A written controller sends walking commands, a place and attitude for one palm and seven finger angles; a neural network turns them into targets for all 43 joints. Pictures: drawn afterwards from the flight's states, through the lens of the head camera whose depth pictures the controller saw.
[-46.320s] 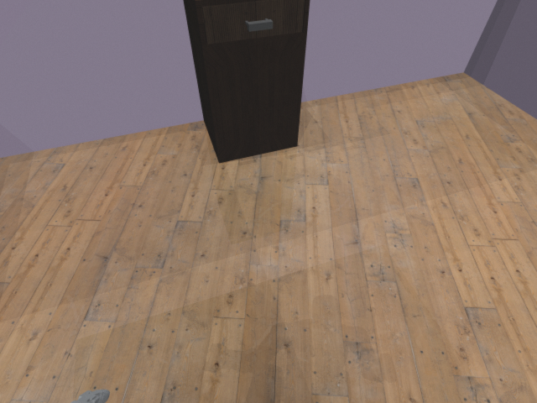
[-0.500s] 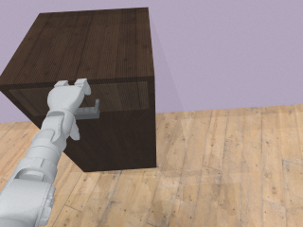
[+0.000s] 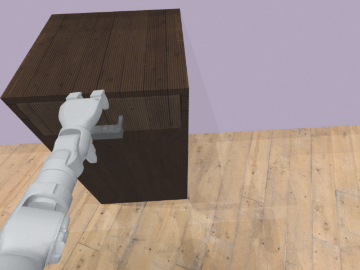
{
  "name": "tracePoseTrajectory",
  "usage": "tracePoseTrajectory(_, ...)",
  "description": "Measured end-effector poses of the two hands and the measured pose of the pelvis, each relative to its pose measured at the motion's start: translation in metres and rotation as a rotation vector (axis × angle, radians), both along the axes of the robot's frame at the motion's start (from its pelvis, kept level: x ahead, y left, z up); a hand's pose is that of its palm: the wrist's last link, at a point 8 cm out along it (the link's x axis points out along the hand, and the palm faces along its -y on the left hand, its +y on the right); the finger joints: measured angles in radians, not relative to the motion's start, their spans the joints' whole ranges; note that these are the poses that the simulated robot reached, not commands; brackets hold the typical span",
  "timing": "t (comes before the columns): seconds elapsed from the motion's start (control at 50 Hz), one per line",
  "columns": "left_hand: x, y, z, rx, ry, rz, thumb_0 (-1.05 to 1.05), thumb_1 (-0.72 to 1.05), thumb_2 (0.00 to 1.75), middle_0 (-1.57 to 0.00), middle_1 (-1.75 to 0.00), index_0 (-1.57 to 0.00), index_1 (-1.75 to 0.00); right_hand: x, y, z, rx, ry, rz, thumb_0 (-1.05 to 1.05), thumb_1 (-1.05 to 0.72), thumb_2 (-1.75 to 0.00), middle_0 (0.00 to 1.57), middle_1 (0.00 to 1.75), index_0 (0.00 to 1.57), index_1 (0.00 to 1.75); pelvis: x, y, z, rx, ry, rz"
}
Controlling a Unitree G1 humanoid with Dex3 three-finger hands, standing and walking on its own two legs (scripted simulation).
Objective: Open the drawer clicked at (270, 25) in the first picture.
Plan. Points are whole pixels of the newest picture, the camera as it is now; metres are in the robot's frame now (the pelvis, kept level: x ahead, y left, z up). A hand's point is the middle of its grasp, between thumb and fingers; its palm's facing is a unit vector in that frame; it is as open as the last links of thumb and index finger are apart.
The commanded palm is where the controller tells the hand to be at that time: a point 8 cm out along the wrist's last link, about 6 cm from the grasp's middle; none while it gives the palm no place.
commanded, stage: re-aim the fingers above the handle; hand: left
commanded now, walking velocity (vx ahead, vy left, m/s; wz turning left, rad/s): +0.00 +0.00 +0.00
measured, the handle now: (104, 125) +0.50 +0.22 -0.02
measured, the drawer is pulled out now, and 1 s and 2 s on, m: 0.00 0.00 0.00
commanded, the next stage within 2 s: lower the fingers behind the handle in 1.04 s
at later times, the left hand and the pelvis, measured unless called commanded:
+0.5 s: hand (92, 127) +0.44 +0.22 +0.04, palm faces -0.03 -0.05 -1.00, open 13.9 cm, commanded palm +0.42 +0.22 +0.10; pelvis +0.00 +0.00 +0.00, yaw +0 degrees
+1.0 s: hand (94, 128) +0.44 +0.21 +0.04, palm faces -0.05 -0.04 -1.00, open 13.9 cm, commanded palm +0.42 +0.22 +0.10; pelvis +0.00 -0.01 +0.00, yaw +1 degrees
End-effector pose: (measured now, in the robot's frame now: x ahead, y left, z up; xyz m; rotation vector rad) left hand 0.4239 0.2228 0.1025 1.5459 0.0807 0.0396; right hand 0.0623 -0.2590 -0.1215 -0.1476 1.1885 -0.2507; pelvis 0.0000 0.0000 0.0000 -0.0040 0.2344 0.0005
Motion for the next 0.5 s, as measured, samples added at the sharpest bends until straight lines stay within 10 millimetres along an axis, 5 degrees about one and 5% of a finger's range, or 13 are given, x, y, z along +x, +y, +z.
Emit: tracePoseTrajectory(0.5, 0.002, -0.001, -0.003, -0.023, 0.008, -0.026, 0.00, -0.49, 0.30, -0.32, -1.20, -0.32, -1.20, -0.015, -0.006, 0.000, -0.021, 0.059, -0.010, 0.01, -0.91, -0.90, 0.20, 0.30, 0.20, 0.30, 0.003, 0.002, 0.000, -0.005, 0.008, 0.004)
